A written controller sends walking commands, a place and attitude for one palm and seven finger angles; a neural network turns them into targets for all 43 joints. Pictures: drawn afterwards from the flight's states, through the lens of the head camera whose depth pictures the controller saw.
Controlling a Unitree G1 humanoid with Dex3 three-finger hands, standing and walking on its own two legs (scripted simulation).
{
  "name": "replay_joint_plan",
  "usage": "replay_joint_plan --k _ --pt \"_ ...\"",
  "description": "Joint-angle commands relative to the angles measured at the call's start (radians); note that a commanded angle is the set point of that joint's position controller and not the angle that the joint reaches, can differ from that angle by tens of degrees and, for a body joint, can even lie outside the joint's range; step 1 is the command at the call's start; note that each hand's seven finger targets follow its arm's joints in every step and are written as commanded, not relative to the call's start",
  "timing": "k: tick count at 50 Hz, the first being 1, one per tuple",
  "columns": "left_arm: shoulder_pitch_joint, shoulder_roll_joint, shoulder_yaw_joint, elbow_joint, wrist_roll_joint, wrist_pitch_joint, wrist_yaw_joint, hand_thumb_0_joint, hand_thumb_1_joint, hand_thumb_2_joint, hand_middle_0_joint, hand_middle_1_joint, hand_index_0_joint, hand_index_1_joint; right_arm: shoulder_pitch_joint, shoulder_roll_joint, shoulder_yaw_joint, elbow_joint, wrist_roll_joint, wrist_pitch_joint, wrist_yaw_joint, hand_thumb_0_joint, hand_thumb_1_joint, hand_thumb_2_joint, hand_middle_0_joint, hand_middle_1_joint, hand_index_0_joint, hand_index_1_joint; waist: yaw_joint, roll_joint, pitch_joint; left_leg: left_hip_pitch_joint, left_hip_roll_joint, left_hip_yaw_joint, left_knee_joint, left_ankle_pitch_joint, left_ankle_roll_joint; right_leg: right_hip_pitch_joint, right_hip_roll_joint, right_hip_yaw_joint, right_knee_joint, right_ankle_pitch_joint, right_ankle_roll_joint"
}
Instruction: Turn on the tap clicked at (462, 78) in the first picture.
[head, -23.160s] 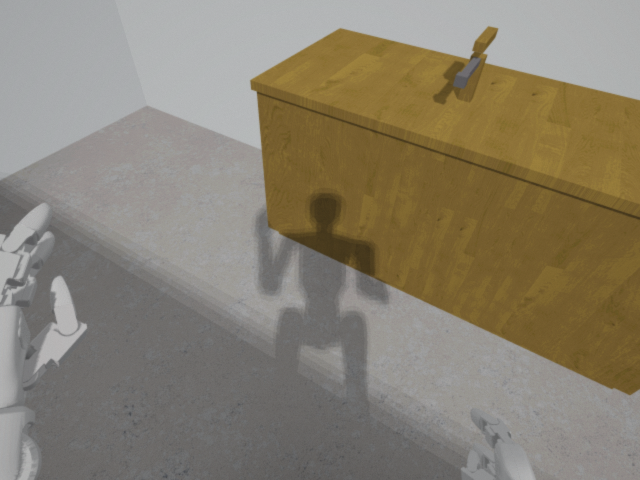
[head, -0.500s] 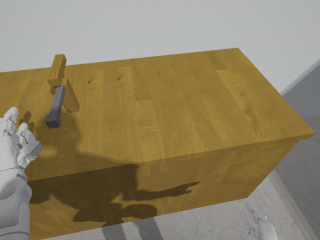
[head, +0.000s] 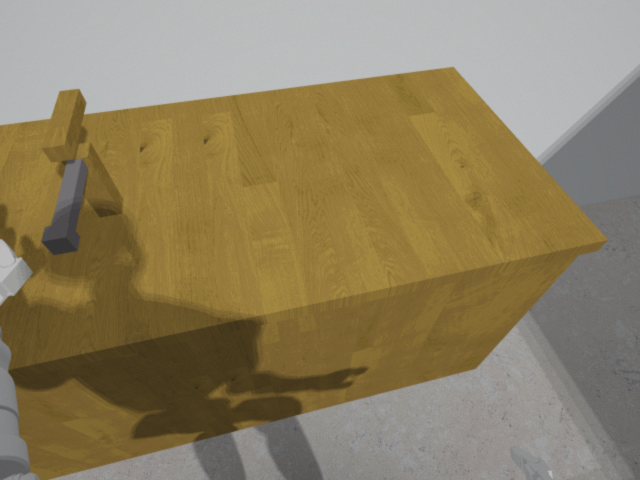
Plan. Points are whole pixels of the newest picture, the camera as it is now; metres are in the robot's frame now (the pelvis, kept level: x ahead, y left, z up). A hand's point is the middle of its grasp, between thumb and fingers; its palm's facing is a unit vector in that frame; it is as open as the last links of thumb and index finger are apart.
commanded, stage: reach beside the lever's end, fingers flat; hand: left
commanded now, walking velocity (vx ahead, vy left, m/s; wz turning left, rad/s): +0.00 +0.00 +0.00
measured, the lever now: (61, 239) +0.37 +0.35 +0.09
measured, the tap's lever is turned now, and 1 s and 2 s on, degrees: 0 0 17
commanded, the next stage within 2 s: push the lever round in 0.48 s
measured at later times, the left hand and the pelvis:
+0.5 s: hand (20, 260) +0.34 +0.39 +0.08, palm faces +0.52 -0.85 -0.08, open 7.8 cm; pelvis +0.01 +0.03 +0.00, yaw -1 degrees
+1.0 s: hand (49, 257) +0.35 +0.36 +0.09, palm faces +0.52 -0.85 -0.08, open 7.8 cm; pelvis +0.01 +0.03 +0.00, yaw -1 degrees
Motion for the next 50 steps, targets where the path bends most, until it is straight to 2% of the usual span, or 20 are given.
replay_joint_plan --k 1,2,7,9,12,14,17,18,20,24,27,32,34,36,37,38,42,46,47,50 --pt "-0.361 0.393 0.061 -0.155 0.0 -0.114 -0.026 0.0 0.9 0.9 -0.15 -0.15 -0.15 -0.15 0.012 -0.151 -0.053 -0.114 -0.004 -0.029 -0.014 0.0 -0.9 -0.9 0.2 0.3 0.2 0.3 -0.035 0.046 -0.248 0.013 -0.019 -0.001 -0.062 0.176 0.045 0.139 -0.034 0.107 -0.075 0.201 0.047" --pt "-0.361 0.432 0.096 -0.12 0.007 -0.121 -0.025 0.0 0.9 0.9 -0.15 -0.15 -0.15 -0.15 0.021 -0.154 -0.055 -0.103 -0.004 -0.023 -0.014 0.0 -0.9 -0.9 0.2 0.3 0.2 0.3 -0.028 0.034 -0.253 -0.004 -0.016 -0.003 -0.055 0.175 0.046 0.148 -0.035 0.11 -0.07 0.202 0.047" --pt "-0.325 0.448 0.104 -0.073 0.011 -0.129 -0.052 0.0 0.9 0.9 -0.15 -0.15 -0.15 -0.15 0.045 -0.158 -0.059 -0.12 -0.004 -0.005 -0.002 0.0 -0.9 -0.9 0.2 0.3 0.2 0.3 -0.007 0.09 -0.303 0.002 -0.015 -0.003 -0.047 0.211 0.043 0.158 -0.032 0.106 -0.048 0.234 0.04" --pt "-0.288 0.452 0.113 -0.067 0.005 -0.126 -0.058 0.0 0.9 0.9 -0.15 -0.15 -0.15 -0.15 0.054 -0.163 -0.062 -0.134 -0.006 0.005 0.003 0.0 -0.9 -0.9 0.2 0.3 0.2 0.3 -0.006 0.05 -0.315 -0.004 -0.014 -0.002 -0.042 0.237 0.044 0.167 -0.029 0.102 -0.039 0.269 0.044" --pt "-0.236 0.463 0.143 -0.079 0.003 -0.127 -0.055 0.0 0.9 0.9 -0.15 -0.15 -0.15 -0.15 0.057 -0.163 -0.063 -0.147 -0.007 0.016 0.008 0.0 -0.9 -0.9 0.2 0.3 0.2 0.3 0.011 0.072 -0.316 0.002 -0.011 -0.007 -0.043 0.259 0.042 0.154 -0.024 0.092 -0.031 0.27 0.039" --pt "-0.268 0.433 0.116 -0.13 0.0 -0.138 -0.049 0.0 0.9 0.9 -0.15 -0.15 -0.15 -0.15 0.056 -0.16 -0.063 -0.156 -0.009 0.018 0.01 0.0 -0.9 -0.9 0.2 0.3 0.2 0.3 -0.002 0.092 -0.299 0.018 -0.008 -0.011 -0.051 0.261 0.039 0.121 -0.019 0.085 -0.032 0.253 0.037" --pt "-0.228 0.405 0.113 -0.228 0.002 -0.162 -0.027 0.0 0.9 0.9 -0.15 -0.15 -0.15 -0.15 0.049 -0.155 -0.068 -0.164 -0.013 0.014 0.014 0.0 -0.9 -0.9 0.2 0.3 0.2 0.3 0.011 0.143 -0.323 0.085 0.001 -0.028 -0.057 0.326 0.03 0.109 -0.011 0.073 -0.029 0.247 0.027" --pt "-0.227 0.366 0.081 -0.261 0.002 -0.166 -0.023 0.0 0.9 0.9 -0.15 -0.15 -0.15 -0.15 0.052 -0.153 -0.07 -0.164 -0.016 0.013 0.015 0.0 -0.9 -0.9 0.2 0.3 0.2 0.3 -0.004 0.135 -0.33 0.116 0.006 -0.031 -0.059 0.353 0.026 0.094 -0.009 0.068 -0.029 0.25 0.028" --pt "-0.19 0.347 0.083 -0.242 -0.01 -0.154 -0.017 0.0 0.9 0.9 -0.15 -0.15 -0.15 -0.15 0.053 -0.155 -0.071 -0.159 -0.014 0.013 0.012 0.0 -0.9 -0.9 0.2 0.3 0.2 0.3 -0.004 0.083 -0.296 0.1 0.009 -0.039 -0.067 0.337 0.02 0.08 -0.005 0.06 -0.035 0.228 0.029" --pt "-0.222 0.299 0.046 -0.235 -0.019 -0.124 -0.016 0.0 0.9 0.9 -0.15 -0.15 -0.15 -0.15 0.038 -0.153 -0.067 -0.15 -0.007 0.009 0.0 0.0 -0.9 -0.9 0.2 0.3 0.2 0.3 -0.017 0.066 -0.238 0.083 0.009 -0.049 -0.09 0.263 0.013 0.053 -0.009 0.054 -0.048 0.174 0.029" --pt "-0.221 0.307 0.04 -0.305 -0.002 -0.116 -0.003 0.0 0.9 0.9 -0.15 -0.15 -0.15 -0.15 0.024 -0.149 -0.066 -0.153 -0.008 0.002 -0.005 0.0 -0.9 -0.9 0.2 0.3 0.2 0.3 -0.006 0.139 -0.256 0.129 0.014 -0.058 -0.094 0.305 -0.002 0.048 -0.012 0.054 -0.047 0.168 0.024" --pt "-0.291 0.257 -0.009 -0.387 0.012 -0.132 0.035 0.0 0.9 0.9 -0.15 -0.15 -0.15 -0.15 0.013 -0.135 -0.062 -0.149 -0.017 -0.009 -0.008 0.0 -0.9 -0.9 0.2 0.3 0.2 0.3 -0.017 0.145 -0.278 0.192 0.027 -0.091 -0.1 0.349 -0.031 0.02 -0.01 0.046 -0.038 0.152 0.023" --pt "-0.275 0.209 -0.046 -0.361 0.008 -0.122 0.042 0.0 0.9 0.9 -0.15 -0.15 -0.15 -0.15 0.011 -0.134 -0.061 -0.148 -0.018 -0.01 -0.007 0.0 -0.9 -0.9 0.2 0.3 0.2 0.3 -0.021 0.134 -0.269 0.19 0.024 -0.091 -0.102 0.331 -0.036 0.013 -0.01 0.045 -0.04 0.143 0.023" --pt "-0.248 0.204 -0.038 -0.316 0.003 -0.104 0.044 0.0 0.9 0.9 -0.15 -0.15 -0.15 -0.15 0.011 -0.138 -0.061 -0.144 -0.016 -0.011 -0.008 0.0 -0.9 -0.9 0.2 0.3 0.2 0.3 -0.017 0.077 -0.262 0.161 0.021 -0.085 -0.105 0.315 -0.035 0.03 -0.012 0.041 -0.043 0.151 0.024" --pt "-0.235 0.23 -0.014 -0.309 0.009 -0.096 0.05 0.0 0.9 0.9 -0.15 -0.15 -0.15 -0.15 0.007 -0.137 -0.059 -0.141 -0.013 -0.008 -0.009 0.0 -0.9 -0.9 0.2 0.3 0.2 0.3 -0.005 0.091 -0.25 0.15 0.021 -0.082 -0.105 0.328 -0.034 0.045 -0.014 0.044 -0.046 0.158 0.021" --pt "-0.222 0.207 -0.032 -0.31 0.008 -0.085 0.05 0.0 0.9 0.9 -0.15 -0.15 -0.15 -0.15 0.009 -0.134 -0.061 -0.148 -0.014 -0.006 -0.008 0.0 -0.9 -0.9 0.2 0.3 0.2 0.3 -0.005 0.075 -0.273 0.16 0.02 -0.077 -0.103 0.361 -0.036 0.057 -0.014 0.041 -0.042 0.177 0.023" --pt "-0.198 0.202 -0.036 -0.386 0.019 -0.064 0.07 0.0 0.9 0.9 -0.15 -0.15 -0.15 -0.15 -0.001 -0.127 -0.059 -0.163 -0.013 -0.006 0.0 0.0 -0.9 -0.9 0.2 0.3 0.2 0.3 0.016 0.125 -0.295 0.195 0.027 -0.082 -0.098 0.459 -0.049 0.072 -0.016 0.043 -0.044 0.201 0.023" --pt "-0.205 0.178 -0.042 -0.405 0.014 -0.075 0.099 0.0 0.9 0.9 -0.15 -0.15 -0.15 -0.15 0.001 -0.126 -0.063 -0.159 -0.018 -0.004 0.006 0.0 -0.9 -0.9 0.2 0.3 0.2 0.3 0.003 0.067 -0.292 0.182 0.023 -0.07 -0.092 0.452 -0.045 0.085 -0.01 0.043 -0.047 0.225 0.025" --pt "-0.196 0.196 -0.019 -0.417 0.019 -0.083 0.111 0.0 0.9 0.9 -0.15 -0.15 -0.15 -0.15 -0.003 -0.124 -0.062 -0.156 -0.018 -0.003 0.005 0.0 -0.9 -0.9 0.2 0.3 0.2 0.3 0.011 0.068 -0.29 0.177 0.024 -0.068 -0.089 0.463 -0.043 0.096 -0.011 0.044 -0.046 0.235 0.025" --pt "-0.208 0.17 -0.048 -0.412 0.022 -0.088 0.111 0.0 0.9 0.9 -0.15 -0.15 -0.15 -0.15 -0.006 -0.122 -0.063 -0.154 -0.018 0.0 0.009 0.0 -0.9 -0.9 0.2 0.3 0.2 0.3 -0.003 0.069 -0.29 0.159 0.015 -0.052 -0.088 0.411 -0.034 0.104 -0.011 0.048 -0.045 0.239 0.025"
